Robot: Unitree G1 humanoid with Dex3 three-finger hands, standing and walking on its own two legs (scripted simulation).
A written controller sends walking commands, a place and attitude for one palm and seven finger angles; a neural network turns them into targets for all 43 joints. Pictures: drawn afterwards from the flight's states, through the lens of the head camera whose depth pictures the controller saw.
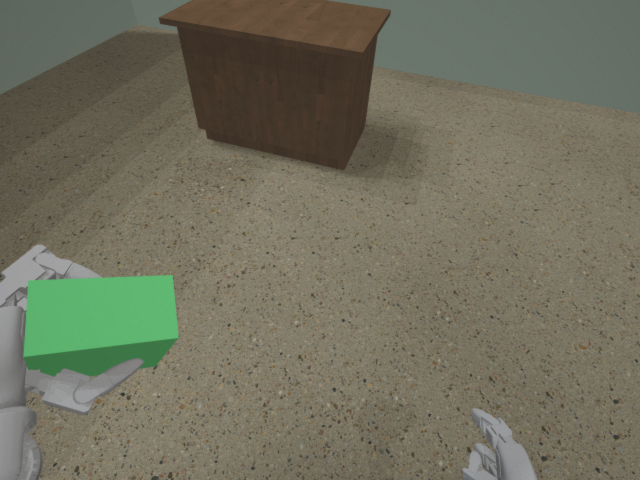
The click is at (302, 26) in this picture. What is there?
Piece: table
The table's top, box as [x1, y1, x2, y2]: [159, 0, 390, 58]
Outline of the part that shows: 160,23 362,58 387,19 390,10 327,0 192,0 159,17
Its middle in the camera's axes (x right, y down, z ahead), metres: -0.18 -1.02 +1.78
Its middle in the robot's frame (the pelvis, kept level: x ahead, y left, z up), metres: +2.00 +0.29 -0.13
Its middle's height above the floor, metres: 0.64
